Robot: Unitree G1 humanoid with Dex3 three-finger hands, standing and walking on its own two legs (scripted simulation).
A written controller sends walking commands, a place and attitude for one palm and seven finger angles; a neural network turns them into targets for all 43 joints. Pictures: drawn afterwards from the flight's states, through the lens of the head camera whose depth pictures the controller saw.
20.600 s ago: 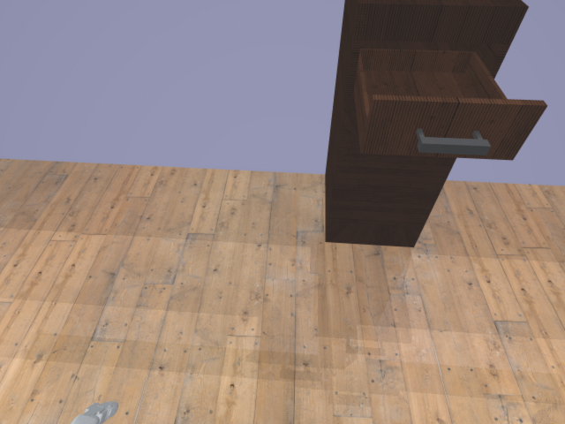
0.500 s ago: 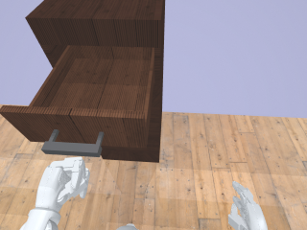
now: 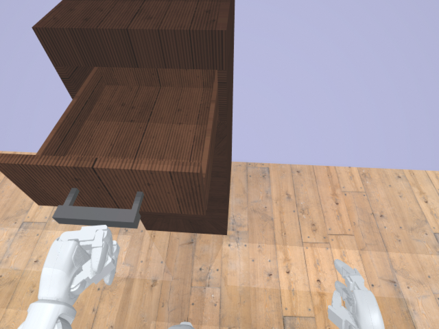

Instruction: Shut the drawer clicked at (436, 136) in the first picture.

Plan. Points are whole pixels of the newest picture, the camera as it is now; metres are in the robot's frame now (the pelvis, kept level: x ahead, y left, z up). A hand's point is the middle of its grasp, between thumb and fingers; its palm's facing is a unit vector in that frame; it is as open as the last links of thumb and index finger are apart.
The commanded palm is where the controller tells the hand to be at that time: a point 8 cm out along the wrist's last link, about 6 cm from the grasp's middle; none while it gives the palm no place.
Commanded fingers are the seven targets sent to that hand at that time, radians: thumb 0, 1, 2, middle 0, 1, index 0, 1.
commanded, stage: push the drawer shut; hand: left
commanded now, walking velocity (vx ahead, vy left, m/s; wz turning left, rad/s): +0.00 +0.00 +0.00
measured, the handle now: (102, 205) +0.30 +0.22 +0.07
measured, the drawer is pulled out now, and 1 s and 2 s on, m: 0.28 0.17 0.05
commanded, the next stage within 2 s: none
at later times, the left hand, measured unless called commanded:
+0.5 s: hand (123, 230) +0.26 +0.18 +0.07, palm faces -0.03 -1.00 -0.07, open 3.1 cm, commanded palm +0.25 +0.23 +0.08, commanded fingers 0.00 0.90 0.90 -1.40 -1.60 -1.40 -1.60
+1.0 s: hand (134, 195) +0.33 +0.17 +0.07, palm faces -0.03 -1.00 -0.06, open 3.1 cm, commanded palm +0.31 +0.23 +0.08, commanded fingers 0.00 0.90 0.90 -1.40 -1.60 -1.40 -1.60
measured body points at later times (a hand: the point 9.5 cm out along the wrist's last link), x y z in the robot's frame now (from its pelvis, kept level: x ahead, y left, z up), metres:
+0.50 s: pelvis -0.01 +0.00 +0.00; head +0.04 -0.02 +0.45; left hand +0.26 +0.23 +0.08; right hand +0.16 -0.25 -0.09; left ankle +0.01 +0.12 -0.69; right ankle -0.01 -0.10 -0.69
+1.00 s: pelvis +0.00 +0.00 +0.01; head +0.05 -0.02 +0.45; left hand +0.32 +0.23 +0.08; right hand +0.13 -0.25 -0.10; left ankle +0.01 +0.12 -0.69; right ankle -0.01 -0.10 -0.69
